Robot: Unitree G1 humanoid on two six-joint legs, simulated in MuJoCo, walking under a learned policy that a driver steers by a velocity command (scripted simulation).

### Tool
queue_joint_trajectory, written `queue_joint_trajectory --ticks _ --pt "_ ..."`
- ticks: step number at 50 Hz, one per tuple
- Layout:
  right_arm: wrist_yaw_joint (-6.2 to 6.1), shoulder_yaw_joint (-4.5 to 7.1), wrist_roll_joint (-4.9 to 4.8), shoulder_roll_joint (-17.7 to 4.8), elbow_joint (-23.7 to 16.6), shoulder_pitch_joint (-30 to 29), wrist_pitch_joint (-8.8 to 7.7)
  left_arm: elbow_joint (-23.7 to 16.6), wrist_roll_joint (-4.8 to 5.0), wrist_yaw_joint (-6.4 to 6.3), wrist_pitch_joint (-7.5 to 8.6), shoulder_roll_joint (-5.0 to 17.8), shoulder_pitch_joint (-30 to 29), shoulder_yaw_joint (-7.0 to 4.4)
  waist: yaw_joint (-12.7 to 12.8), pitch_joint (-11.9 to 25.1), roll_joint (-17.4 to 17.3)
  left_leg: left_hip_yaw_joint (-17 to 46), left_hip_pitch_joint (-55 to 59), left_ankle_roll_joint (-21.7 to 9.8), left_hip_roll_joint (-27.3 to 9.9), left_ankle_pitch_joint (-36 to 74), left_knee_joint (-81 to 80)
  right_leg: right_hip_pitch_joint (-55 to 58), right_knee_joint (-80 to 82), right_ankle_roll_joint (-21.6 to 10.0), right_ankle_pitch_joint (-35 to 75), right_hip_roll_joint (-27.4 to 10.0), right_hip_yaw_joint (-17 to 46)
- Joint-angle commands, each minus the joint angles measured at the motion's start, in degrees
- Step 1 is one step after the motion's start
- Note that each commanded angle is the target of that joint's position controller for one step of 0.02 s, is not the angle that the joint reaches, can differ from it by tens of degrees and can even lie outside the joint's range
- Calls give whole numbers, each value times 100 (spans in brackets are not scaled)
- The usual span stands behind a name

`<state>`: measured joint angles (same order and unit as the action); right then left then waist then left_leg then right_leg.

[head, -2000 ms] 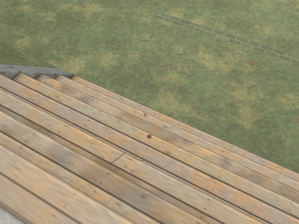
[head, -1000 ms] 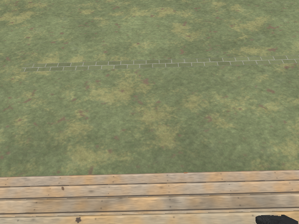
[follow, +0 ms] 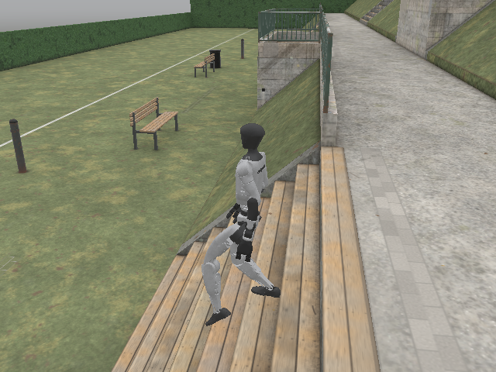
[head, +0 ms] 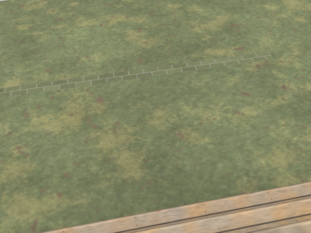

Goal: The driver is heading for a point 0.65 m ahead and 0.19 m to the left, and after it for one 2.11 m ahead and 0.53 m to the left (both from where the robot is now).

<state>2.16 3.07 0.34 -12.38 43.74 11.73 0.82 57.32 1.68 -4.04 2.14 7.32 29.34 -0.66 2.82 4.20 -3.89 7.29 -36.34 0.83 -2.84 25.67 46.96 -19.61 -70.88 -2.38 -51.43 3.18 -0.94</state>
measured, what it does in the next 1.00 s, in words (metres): goes down: left foot 0.21 m lower, then right foot 0.20 m lower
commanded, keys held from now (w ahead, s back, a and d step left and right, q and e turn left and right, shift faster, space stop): w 0.48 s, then w+q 0.52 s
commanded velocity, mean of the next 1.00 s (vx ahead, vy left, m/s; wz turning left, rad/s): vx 0.50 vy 0.00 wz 0.18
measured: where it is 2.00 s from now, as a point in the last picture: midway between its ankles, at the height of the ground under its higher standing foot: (148, 230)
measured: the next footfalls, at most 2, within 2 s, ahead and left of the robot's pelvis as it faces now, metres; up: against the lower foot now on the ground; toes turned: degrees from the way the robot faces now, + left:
left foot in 0.08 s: +0.11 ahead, +0.15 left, -0.21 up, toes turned +1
right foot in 0.54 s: +0.39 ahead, -0.11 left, -0.41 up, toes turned +2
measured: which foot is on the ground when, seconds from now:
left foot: up 0.00-0.06, down 0.08-0.54, up 0.56-1.00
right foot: down 0.00-0.08, up 0.10-0.52, down 0.54-1.00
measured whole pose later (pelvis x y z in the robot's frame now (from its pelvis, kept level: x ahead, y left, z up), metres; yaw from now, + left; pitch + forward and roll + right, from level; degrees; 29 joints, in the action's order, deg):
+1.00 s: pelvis +0.50 +0.04 -0.44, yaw +13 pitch +0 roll -5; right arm 2.3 3.7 -1.3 -12.3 45.3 11.7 3.2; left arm 58.8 0.8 -2.8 3.0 7.9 25.7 -2.0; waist 3.5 1.4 -4.3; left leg 4.8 -31.9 -3.3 -2.5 24.1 42.3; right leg -16.3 -79.8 1.4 -52.7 -4.2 -11.8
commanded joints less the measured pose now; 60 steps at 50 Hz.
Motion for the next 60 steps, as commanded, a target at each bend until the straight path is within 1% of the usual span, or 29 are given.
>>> queue_joint_trajectory --ticks 1,4,5,6,9,10,12,14,18,23,25,27,28,29,31,33,35,36,40,47,49,51,52,53,54,56,57,58,60 --pt "150 154 -95 -537 -209 -128 -195 -25 -5 -43 -33 842 247 -284 -52 -992 1122 -80 -838 -149 -203 -844 -155 354 549 -1044 3862 -1347 2282" --pt "26 396 -10 -669 1111 3529 -142 -71 44 46 27 835 -1142 -383 -2002 -274 149 -1263 4352 -684 -118 -510 -2283 -2038 -3497 -413 5629 -158 989" --pt "52 226 6 -296 1583 4353 -161 -255 -61 93 117 427 -1311 -369 -2230 -719 -1386 -324 5283 -1189 -795 1080 -1636 -4207 -6720 -35 499 1279 848" --pt "94 -35 65 -148 1436 3662 -257 -685 71 123 254 326 -504 -306 -1010 -584 -2473 555 5441 -1213 -976 3383 -553 -5229 -6209 -177 312 949 1450" --pt "210 -142 1 83 1368 2487 -250 -901 122 138 6 235 -948 -179 -233 -222 653 1105 3753 -1510 -1267 -510 -1155 -5290 -4668 -305 1821 -73 866" --pt "98 11 211 -658 1434 2248 -342 -1094 253 147 -21 48 -1003 -100 18 -293 -235 2447 3011 -1810 -2069 -1632 -1355 -5401 -3308 -298 2879 -403 1584" --pt "-297 -238 301 -50 1178 1420 -358 -1399 110 167 -139 529 -1780 -108 227 -1087 622 1999 1158 -1569 -1591 -2262 -1735 -4554 -1000 162 4395 -667 1505" --pt "-466 -102 205 -732 1208 1293 -360 -1022 -184 293 -205 329 -1177 -120 400 -561 382 1362 55 -1356 -1060 -2418 -1449 -2133 -460 335 6419 -681 741" --pt "-802 -233 -260 -104 1270 2123 -442 -1627 -232 570 -49 527 -2785 -166 -407 -1062 307 641 1096 -1033 -349 -4794 -623 -2377 3006 212 8940 -656 814" --pt "-635 -61 -175 -255 1354 2014 -254 -1593 -103 788 -229 673 -2228 -271 -543 -1100 -306 428 1047 -1087 -311 -4436 725 -895 3254 200 8107 -527 489" --pt "-467 60 -160 -329 1269 1281 -311 -998 -33 758 -202 1149 -527 -512 363 -512 -315 600 854 -892 -279 -3337 2617 859 3384 -11 7572 -742 249" --pt "-505 126 -366 -249 1356 1236 -416 -407 -198 593 -23 1084 1084 -573 1169 -616 805 53 777 -410 854 -3877 6659 2081 6242 -569 8054 -1278 359" --pt "-395 71 -226 565 1458 2074 -438 -91 -320 679 48 962 1344 -331 545 -428 2233 490 -2205 -428 1472 -8124 8292 4036 2864 -763 10954 -1861 611" --pt "-364 68 -354 235 1195 2520 -432 -166 -198 757 73 699 1090 -185 71 -67 2402 821 -2559 -509 1056 -7307 7228 3725 2676 -807 10930 -2036 1207" --pt "-447 116 -430 119 969 1978 -255 -98 -117 944 53 644 545 -146 -232 -81 860 231 -2765 -576 526 -6159 6958 2303 3250 -982 7751 -2303 1639" --pt "-506 -10 -506 258 414 1050 -60 -7 -312 798 91 914 -19 -246 -392 -479 1305 733 -3148 -608 -111 -4360 5481 616 4106 -1253 4567 -2992 3201" --pt "-529 97 -262 80 283 891 119 -150 -518 460 147 366 -810 58 -708 -965 653 641 -1878 -179 15 -3027 3681 -1181 3899 -916 5230 -2278 2031" --pt "-501 88 -138 153 422 1231 166 -143 -601 359 155 768 -901 16 -903 -762 693 476 -1365 -31 78 -2522 3913 -1446 3833 -1014 5280 -2213 1906" --pt "-273 168 -168 -221 -168 279 96 21 -150 46 305 667 -319 -22 -543 -1029 780 935 -1611 -195 112 183 1018 -650 3099 -487 3761 -1764 995" --pt "-15 100 -122 -226 -200 -367 245 20 -41 68 122 773 228 -228 146 -1387 812 -172 -545 -239 194 113 73 -165 1457 -458 3295 -1898 446" --pt "41 246 -204 -580 2 436 237 -128 -98 159 111 1162 -675 -413 -344 -1011 1263 -335 238 -536 -199 -391 -422 -13 390 -267 4064 -2068 561" --pt "-15 402 -116 -707 571 1956 143 -23 -1 145 108 932 -846 -404 -1116 -369 627 -958 3078 -982 99 -745 -2952 -382 -2483 128 5806 -1305 -373" --pt "-56 408 -76 -819 958 2700 111 -118 -181 91 151 1000 -1047 -484 -1593 -594 -1087 -702 4360 -1336 -67 758 -2872 -1999 -5576 337 2160 -493 -878" --pt "51 181 -93 -895 895 2322 -32 -597 -268 206 328 491 -193 -366 -593 -249 -2726 430 5700 -1719 -311 3306 -520 -4285 -5904 382 271 -256 61" --pt "73 149 -209 -685 761 2277 13 -956 -263 256 416 827 -448 -378 -715 587 -2041 1035 5896 -2150 -683 2882 -564 -4551 -5528 508 97 -381 367" --pt "25 129 -158 -504 848 2144 25 -1391 -14 182 278 766 -1511 -358 -587 513 963 2035 4653 -2180 -720 -914 -1109 -4810 -4575 296 1128 -713 437" --pt "3 379 -146 -1397 920 2040 -32 -1833 194 172 226 236 -1528 -173 -308 694 -267 4234 4481 -2931 -1864 -2426 -1656 -5359 -4367 364 1241 -753 802" --pt "-19 179 24 -780 824 1722 -137 -1781 256 164 141 461 -1763 -191 -196 172 287 4064 3767 -2579 -1856 -2911 -1614 -5659 -2710 370 2656 -1006 1404" --pt "-326 -116 31 -67 549 809 -151 -1632 -101 66 -141 658 -1668 -318 244 -479 850 2586 1152 -1905 -783 -2814 -1123 -3754 -509 723 4187 -903 1026"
